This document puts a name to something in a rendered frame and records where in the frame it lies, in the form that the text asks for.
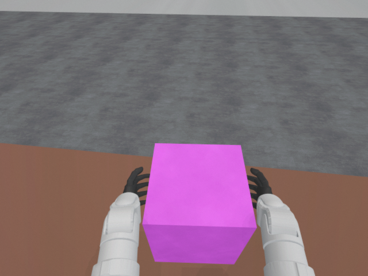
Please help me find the robot right forearm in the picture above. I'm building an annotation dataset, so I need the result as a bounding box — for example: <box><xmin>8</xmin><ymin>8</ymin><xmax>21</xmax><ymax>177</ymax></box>
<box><xmin>256</xmin><ymin>194</ymin><xmax>315</xmax><ymax>276</ymax></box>

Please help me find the left robot hand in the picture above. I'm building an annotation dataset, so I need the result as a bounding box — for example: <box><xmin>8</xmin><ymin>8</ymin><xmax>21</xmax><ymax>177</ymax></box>
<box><xmin>123</xmin><ymin>167</ymin><xmax>150</xmax><ymax>206</ymax></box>

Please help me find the robot left forearm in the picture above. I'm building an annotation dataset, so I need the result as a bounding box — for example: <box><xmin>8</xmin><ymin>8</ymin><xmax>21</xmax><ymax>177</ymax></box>
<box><xmin>91</xmin><ymin>192</ymin><xmax>141</xmax><ymax>276</ymax></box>

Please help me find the right robot hand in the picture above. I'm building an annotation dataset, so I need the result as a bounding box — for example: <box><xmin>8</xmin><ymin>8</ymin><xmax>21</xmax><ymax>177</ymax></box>
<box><xmin>247</xmin><ymin>168</ymin><xmax>272</xmax><ymax>209</ymax></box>

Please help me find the carton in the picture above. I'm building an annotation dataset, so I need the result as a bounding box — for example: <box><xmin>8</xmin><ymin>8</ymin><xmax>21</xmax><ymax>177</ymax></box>
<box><xmin>142</xmin><ymin>143</ymin><xmax>257</xmax><ymax>265</ymax></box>

